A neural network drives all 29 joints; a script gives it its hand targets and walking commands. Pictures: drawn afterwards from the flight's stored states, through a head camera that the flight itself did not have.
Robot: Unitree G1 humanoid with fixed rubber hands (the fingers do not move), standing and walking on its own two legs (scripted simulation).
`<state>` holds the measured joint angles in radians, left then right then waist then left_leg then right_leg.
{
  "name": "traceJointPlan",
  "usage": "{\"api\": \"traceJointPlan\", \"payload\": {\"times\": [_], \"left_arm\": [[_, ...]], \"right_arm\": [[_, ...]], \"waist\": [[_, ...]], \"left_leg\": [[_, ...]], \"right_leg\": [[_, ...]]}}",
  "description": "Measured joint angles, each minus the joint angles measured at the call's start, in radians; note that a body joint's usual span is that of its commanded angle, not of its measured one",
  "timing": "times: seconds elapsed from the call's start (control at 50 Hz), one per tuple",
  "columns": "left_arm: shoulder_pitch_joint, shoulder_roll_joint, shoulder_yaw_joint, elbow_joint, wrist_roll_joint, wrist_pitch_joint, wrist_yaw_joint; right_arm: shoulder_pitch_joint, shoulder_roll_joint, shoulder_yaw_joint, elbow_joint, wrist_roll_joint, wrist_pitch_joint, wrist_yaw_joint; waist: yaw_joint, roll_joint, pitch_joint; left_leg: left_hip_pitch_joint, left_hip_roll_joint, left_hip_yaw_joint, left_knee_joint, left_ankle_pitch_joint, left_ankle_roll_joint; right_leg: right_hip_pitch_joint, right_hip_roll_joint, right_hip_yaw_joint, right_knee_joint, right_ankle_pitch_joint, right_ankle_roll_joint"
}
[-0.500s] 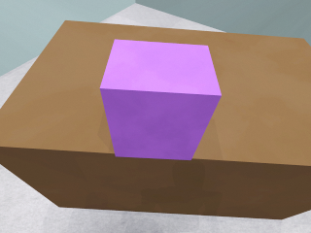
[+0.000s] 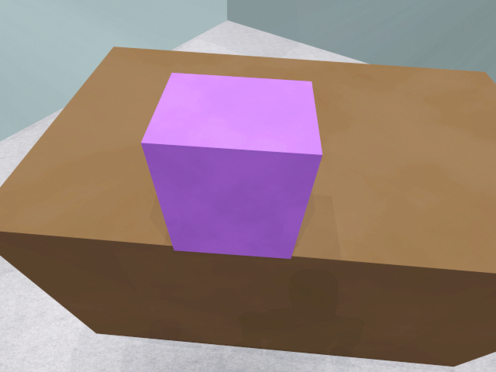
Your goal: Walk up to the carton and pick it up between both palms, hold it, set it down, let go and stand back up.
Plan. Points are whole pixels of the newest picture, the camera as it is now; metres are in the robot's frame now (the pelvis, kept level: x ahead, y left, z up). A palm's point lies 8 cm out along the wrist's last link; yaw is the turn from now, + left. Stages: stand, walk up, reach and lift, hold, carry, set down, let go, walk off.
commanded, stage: walk up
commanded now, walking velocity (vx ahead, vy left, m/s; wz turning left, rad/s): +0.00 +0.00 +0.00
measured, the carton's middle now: (236, 173) +0.42 +0.04 +0.09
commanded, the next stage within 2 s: stand in 0.48 s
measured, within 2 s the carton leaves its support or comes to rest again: neither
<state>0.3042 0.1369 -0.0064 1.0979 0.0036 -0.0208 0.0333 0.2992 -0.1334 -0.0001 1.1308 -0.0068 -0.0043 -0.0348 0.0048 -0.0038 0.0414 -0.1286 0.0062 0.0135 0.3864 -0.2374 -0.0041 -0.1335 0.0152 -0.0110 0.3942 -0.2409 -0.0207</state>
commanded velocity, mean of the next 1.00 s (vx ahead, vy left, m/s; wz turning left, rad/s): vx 0.00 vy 0.01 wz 0.00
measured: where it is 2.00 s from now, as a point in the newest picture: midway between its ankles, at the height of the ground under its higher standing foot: outside the picture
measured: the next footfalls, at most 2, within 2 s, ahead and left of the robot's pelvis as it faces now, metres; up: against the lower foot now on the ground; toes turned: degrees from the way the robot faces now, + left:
none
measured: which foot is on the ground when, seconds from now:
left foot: down 0.00-1.00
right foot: down 0.00-1.00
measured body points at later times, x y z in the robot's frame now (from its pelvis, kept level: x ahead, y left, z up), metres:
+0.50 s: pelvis +0.00 +0.06 +0.00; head +0.01 +0.08 +0.45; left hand -0.03 +0.28 -0.17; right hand +0.00 -0.16 -0.15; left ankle +0.00 +0.15 -0.74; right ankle -0.02 -0.11 -0.74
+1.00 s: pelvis -0.01 +0.05 -0.01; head +0.03 +0.06 +0.44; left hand +0.02 +0.27 -0.18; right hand +0.03 -0.18 -0.16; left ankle +0.00 +0.15 -0.74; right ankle -0.02 -0.10 -0.74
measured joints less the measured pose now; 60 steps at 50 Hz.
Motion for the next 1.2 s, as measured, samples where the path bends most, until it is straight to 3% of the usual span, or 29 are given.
{"api": "traceJointPlan", "payload": {"times": [0.06, 0.14, 0.18, 0.24, 0.32, 0.42, 0.56, 0.94, 0.98, 1.02, 1.08, 1.14, 1.2], "left_arm": [[-0.005, 0.005, 0.006, 0.000, 0.011, 0.007, 0.002], [0.000, 0.025, 0.030, -0.037, 0.023, 0.010, 0.031], [0.017, 0.036, 0.034, -0.012, 0.018, 0.019, 0.038], [0.027, 0.042, 0.031, 0.016, 0.021, 0.032, 0.022], [0.029, 0.046, 0.023, 0.022, 0.005, 0.043, 0.006], [0.027, 0.033, 0.012, 0.027, 0.002, 0.029, -0.005], [0.020, 0.021, 0.005, 0.040, 0.005, 0.018, 0.001], [0.012, -0.001, 0.003, 0.056, 0.005, 0.015, 0.008], [-0.040, 0.028, -0.032, -0.031, -0.044, 0.148, 0.009], [-0.177, 0.084, -0.062, -0.132, -0.085, 0.324, 0.042], [-0.447, 0.134, -0.054, -0.206, -0.116, 0.545, 0.061], [-0.620, 0.128, -0.012, -0.197, -0.064, 0.619, 0.004], [-0.607, 0.091, 0.037, -0.249, 0.022, 0.632, -0.068]], "right_arm": [[0.001, -0.003, -0.006, 0.002, 0.000, 0.003, -0.001], [-0.014, -0.054, -0.041, -0.022, -0.010, 0.050, 0.007], [-0.030, -0.060, -0.040, -0.044, -0.007, 0.040, 0.014], [-0.036, -0.054, -0.034, -0.060, -0.015, 0.011, 0.005], [-0.011, -0.009, -0.007, -0.048, -0.010, 0.006, 0.005], [-0.008, 0.017, 0.002, -0.042, -0.001, -0.005, 0.000], [0.004, 0.009, -0.007, -0.031, 0.003, -0.013, 0.001], [0.012, -0.004, -0.015, -0.019, 0.000, -0.010, 0.003], [-0.050, 0.007, -0.068, -0.085, 0.003, 0.072, 0.015], [-0.170, 0.012, -0.113, -0.164, -0.010, 0.195, 0.026], [-0.356, -0.009, -0.111, -0.221, 0.024, 0.354, 0.014], [-0.492, -0.007, -0.071, -0.193, 0.105, 0.423, -0.041], [-0.530, 0.027, -0.021, -0.139, 0.154, 0.383, -0.087]], "waist": [[0.005, 0.001, 0.003], [0.034, 0.009, 0.001], [0.019, 0.009, -0.009], [-0.001, 0.015, -0.010], [0.010, -0.026, -0.022], [0.011, -0.045, -0.018], [0.004, -0.035, -0.010], [-0.007, -0.006, 0.000], [-0.015, -0.016, -0.020], [-0.024, -0.034, -0.007], [-0.030, -0.040, -0.007], [-0.040, -0.028, -0.034], [-0.031, -0.021, -0.055]], "left_leg": [[-0.013, -0.002, 0.005, 0.020, -0.003, 0.001], [-0.184, -0.022, 0.027, 0.379, -0.156, -0.019], [-0.178, -0.006, 0.020, 0.324, -0.152, -0.006], [-0.103, 0.015, 0.012, 0.100, 0.017, -0.004], [-0.075, -0.013, 0.025, 0.080, -0.004, 0.028], [-0.035, -0.035, 0.033, 0.002, 0.026, 0.041], [-0.020, -0.048, 0.034, -0.020, 0.032, 0.048], [-0.023, -0.029, 0.022, 0.020, 0.003, 0.032], [-0.129, -0.017, 0.027, 0.102, -0.030, 0.024], [-0.238, -0.006, 0.027, 0.212, -0.047, 0.017], [-0.364, 0.005, -0.004, 0.329, -0.056, 0.006], [-0.402, 0.019, -0.033, 0.350, -0.074, -0.002], [-0.311, 0.037, -0.023, 0.224, -0.021, -0.028]], "right_leg": [[-0.007, -0.004, 0.002, 0.007, 0.001, 0.004], [-0.054, -0.045, 0.010, 0.045, -0.008, 0.022], [-0.058, -0.051, 0.013, 0.043, -0.003, 0.036], [-0.079, -0.045, 0.010, 0.102, -0.033, 0.056], [-0.043, -0.066, 0.030, 0.059, -0.020, 0.046], [-0.011, -0.088, 0.038, -0.007, 0.012, 0.080], [-0.002, -0.101, 0.039, -0.015, 0.010, 0.100], [0.005, -0.084, 0.026, 0.010, -0.013, 0.084], [-0.105, -0.072, 0.034, 0.099, -0.056, 0.068], [-0.211, -0.071, 0.022, 0.213, -0.086, 0.051], [-0.311, -0.070, -0.018, 0.317, -0.111, 0.059], [-0.319, -0.048, -0.036, 0.285, -0.077, 0.044], [-0.230, -0.014, 0.010, 0.140, -0.002, 0.035]]}}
